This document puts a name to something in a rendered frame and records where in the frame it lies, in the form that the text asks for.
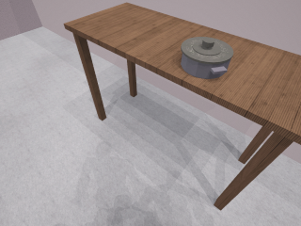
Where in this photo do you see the pot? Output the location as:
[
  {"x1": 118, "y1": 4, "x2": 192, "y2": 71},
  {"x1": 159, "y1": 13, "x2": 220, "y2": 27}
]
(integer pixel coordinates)
[{"x1": 181, "y1": 54, "x2": 231, "y2": 79}]

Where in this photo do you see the lid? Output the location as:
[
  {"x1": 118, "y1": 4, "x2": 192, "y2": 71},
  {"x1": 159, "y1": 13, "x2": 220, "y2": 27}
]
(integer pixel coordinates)
[{"x1": 181, "y1": 37, "x2": 234, "y2": 65}]

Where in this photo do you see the table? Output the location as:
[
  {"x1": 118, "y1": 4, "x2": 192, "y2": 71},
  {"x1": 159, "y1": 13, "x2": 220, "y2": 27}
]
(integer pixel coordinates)
[{"x1": 64, "y1": 2, "x2": 301, "y2": 211}]

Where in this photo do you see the knob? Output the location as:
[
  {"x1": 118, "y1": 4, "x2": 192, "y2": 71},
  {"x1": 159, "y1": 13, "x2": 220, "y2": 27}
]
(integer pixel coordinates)
[{"x1": 202, "y1": 38, "x2": 215, "y2": 48}]

